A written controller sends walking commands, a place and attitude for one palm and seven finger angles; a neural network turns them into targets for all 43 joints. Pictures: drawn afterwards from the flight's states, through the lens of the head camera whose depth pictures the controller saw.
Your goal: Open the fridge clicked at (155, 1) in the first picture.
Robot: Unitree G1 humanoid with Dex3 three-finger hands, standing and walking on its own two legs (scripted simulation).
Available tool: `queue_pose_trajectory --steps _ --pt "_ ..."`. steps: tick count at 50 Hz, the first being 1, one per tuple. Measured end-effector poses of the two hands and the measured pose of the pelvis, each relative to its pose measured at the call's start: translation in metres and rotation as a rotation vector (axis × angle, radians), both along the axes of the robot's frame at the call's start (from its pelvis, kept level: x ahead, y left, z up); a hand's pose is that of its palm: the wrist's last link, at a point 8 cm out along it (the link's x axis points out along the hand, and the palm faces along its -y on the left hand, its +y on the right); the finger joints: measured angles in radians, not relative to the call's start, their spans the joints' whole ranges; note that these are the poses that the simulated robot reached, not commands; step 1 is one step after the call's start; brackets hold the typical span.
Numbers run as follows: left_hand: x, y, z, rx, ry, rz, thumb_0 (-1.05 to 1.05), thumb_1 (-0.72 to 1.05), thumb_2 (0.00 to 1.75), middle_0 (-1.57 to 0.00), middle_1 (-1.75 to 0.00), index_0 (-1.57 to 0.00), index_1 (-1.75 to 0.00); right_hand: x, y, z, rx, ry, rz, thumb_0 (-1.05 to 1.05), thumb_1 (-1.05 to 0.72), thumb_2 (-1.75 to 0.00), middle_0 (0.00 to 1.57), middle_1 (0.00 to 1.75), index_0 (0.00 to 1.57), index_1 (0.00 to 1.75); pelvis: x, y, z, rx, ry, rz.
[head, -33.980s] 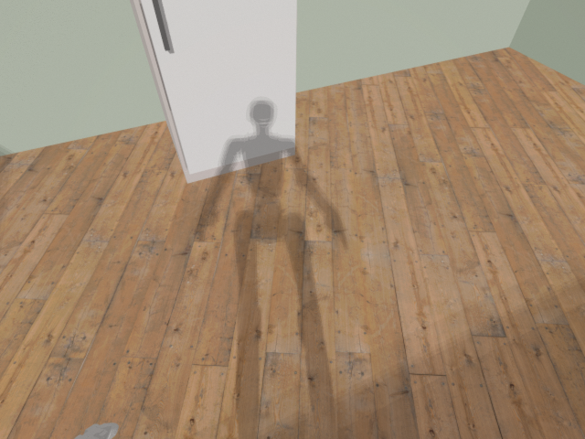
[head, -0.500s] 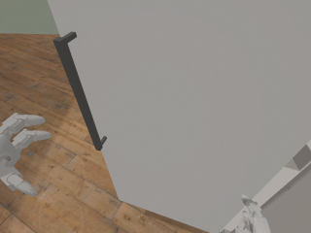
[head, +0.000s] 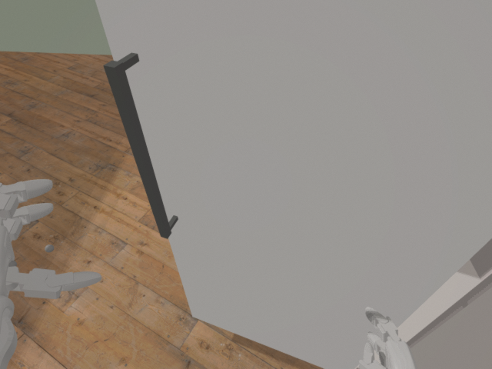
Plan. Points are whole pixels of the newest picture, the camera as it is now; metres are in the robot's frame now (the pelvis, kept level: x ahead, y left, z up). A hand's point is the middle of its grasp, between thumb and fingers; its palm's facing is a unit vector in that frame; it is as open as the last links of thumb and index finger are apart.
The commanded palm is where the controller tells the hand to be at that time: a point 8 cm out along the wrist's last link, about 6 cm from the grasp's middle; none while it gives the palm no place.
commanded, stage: draw the hand back to the body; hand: left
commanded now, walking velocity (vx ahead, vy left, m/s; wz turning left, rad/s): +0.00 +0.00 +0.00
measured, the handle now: (152, 165) +0.39 +0.23 +0.13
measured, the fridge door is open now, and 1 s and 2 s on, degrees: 73 73 73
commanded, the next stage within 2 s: step back with the hand held close in 0.86 s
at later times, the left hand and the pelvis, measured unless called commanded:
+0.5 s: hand (65, 237) +0.21 +0.26 +0.17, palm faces +0.48 -0.77 -0.42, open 8.6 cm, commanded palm +0.16 +0.29 +0.19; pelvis +0.02 -0.01 +0.01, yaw -1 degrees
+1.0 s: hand (70, 237) +0.21 +0.25 +0.17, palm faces +0.48 -0.77 -0.42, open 7.4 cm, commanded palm +0.16 +0.28 +0.19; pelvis +0.02 -0.02 +0.01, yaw -1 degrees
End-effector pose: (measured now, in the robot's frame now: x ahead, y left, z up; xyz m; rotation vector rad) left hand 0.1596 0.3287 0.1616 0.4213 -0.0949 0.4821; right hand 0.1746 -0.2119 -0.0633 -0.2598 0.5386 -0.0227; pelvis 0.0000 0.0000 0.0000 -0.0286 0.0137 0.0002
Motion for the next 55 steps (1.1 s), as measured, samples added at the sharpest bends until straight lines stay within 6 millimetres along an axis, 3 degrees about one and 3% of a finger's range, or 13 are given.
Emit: queue_pose_trajectory --steps 9,22,30,50,55 --pt "0.005 -0.003 0.013 0.06 -0.027 0.058 -0.01 0.04 0.49 -0.24 -0.8 -0.24 -0.8 -0.003 -0.002 -0.012 0.022 0.083 -0.037 0.02 -0.9 -0.9 0.2 0.3 0.2 0.3 0.009 -0.001 0.004 0.015 -0.026 -0.004" --pt "0.005 -0.028 0.025 0.089 -0.034 -0.005 0.0 0.51 0.71 -0.22 -0.53 -0.23 -0.52 0.01 -0.025 -0.001 0.007 0.061 -0.081 0.02 -0.9 -0.9 0.2 0.3 0.2 0.3 0.018 -0.01 0.009 0.018 -0.047 -0.014" --pt "0.002 -0.037 0.028 0.087 -0.045 -0.01 0.01 0.76 0.84 -0.21 -0.37 -0.22 -0.37 0.018 -0.028 0.002 0.008 0.051 -0.074 0.02 -0.9 -0.9 0.2 0.3 0.2 0.3 0.019 -0.015 0.011 0.017 -0.057 -0.013" --pt "0.003 -0.041 0.029 0.082 -0.038 -0.005 0.01 0.89 0.9 -0.21 -0.3 -0.21 -0.3 0.016 -0.025 0.0 0.019 0.073 -0.065 0.02 -0.9 -0.9 0.2 0.3 0.2 0.3 0.019 -0.019 0.012 0.02 -0.067 -0.01" --pt "0.015 -0.041 0.038 0.106 -0.101 -0.043 0.01 0.89 0.9 -0.21 -0.3 -0.21 -0.3 0.012 -0.026 0.001 0.003 0.107 -0.083 0.01 -0.9 -0.9 0.2 0.3 0.2 0.3 0.012 -0.014 0.014 0.009 -0.041 -0.024"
